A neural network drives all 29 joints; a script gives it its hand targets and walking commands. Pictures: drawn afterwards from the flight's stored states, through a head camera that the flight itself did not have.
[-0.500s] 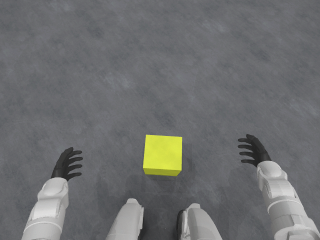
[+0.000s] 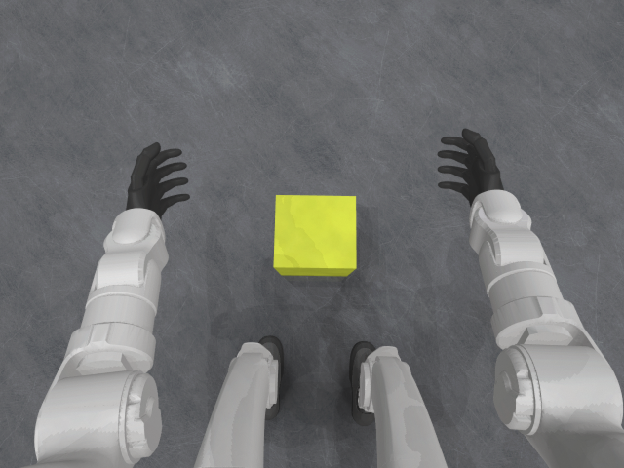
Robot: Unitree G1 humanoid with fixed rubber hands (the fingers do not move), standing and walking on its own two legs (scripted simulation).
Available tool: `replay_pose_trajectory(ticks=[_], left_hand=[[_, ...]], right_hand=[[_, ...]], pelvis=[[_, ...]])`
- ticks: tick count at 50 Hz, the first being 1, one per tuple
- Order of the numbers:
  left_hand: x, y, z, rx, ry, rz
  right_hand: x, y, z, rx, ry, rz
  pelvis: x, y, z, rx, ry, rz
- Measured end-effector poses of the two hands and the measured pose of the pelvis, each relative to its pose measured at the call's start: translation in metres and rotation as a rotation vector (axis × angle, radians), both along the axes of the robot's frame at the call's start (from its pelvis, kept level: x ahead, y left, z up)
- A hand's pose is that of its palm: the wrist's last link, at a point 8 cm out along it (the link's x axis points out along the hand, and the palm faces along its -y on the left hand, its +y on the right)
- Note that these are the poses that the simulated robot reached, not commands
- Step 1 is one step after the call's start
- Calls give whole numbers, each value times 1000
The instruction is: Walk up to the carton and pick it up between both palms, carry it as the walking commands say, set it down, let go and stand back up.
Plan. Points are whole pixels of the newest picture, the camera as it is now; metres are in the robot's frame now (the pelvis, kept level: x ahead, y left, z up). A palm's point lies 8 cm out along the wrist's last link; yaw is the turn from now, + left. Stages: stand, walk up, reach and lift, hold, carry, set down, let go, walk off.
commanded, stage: reach and lift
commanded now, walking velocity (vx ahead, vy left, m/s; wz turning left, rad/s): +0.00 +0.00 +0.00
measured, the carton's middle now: (314, 239) +0.46 +0.01 -0.56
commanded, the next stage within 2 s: none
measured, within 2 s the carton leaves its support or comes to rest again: neither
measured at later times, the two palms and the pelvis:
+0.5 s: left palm (193, 188) +0.46 +0.19 -0.16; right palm (442, 184) +0.48 -0.17 -0.16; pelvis +0.00 +0.00 -0.04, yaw +0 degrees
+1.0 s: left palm (223, 212) +0.47 +0.19 -0.32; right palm (412, 210) +0.48 -0.17 -0.32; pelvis -0.03 +0.00 -0.19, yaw +0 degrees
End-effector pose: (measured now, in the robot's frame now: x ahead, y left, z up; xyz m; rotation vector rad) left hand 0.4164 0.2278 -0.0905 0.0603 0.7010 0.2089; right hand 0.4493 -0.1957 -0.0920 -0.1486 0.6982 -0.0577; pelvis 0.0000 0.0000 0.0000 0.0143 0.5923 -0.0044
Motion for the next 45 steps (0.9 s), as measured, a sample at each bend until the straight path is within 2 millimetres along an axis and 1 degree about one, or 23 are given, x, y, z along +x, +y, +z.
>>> replay_pose_trajectory(ticks=[7, 11, 14, 18, 22, 27, 31, 35, 39, 45], left_hand=[[37, -19, -14, -23, -53, -18], [53, -29, -23, -33, -78, -28], [55, -33, -30, -35, -87, -29], [51, -34, -39, -36, -83, -23], [46, -34, -52, -39, -71, -20], [48, -35, -80, -41, -60, -19], [51, -36, -110, -38, -59, -18], [50, -35, -141, -33, -63, -14], [47, -34, -168, -33, -60, -11], [48, -37, -202, -43, -48, -10]], right_hand=[[31, 18, -12, 42, -59, -20], [41, 24, -21, 56, -78, -29], [41, 26, -29, 62, -84, -36], [35, 26, -39, 64, -81, -45], [31, 26, -52, 67, -64, -54], [31, 28, -80, 69, -50, -62], [34, 29, -110, 65, -55, -71], [32, 27, -142, 67, -61, -84], [28, 25, -169, 70, -61, -89], [28, 25, -203, 74, -55, -90]], pelvis=[[1, 0, -11, 2, 102, 2], [1, 0, -15, 3, 155, -1], [3, 1, -17, 3, 188, -3], [4, 1, -20, 3, 217, -6], [4, 2, -29, 5, 234, -4], [0, 2, -57, 3, 247, 3], [-5, 2, -86, -1, 259, 7], [-10, 2, -112, -4, 269, 7], [-16, 2, -134, -5, 273, 7], [-25, 2, -165, -3, 267, 5]])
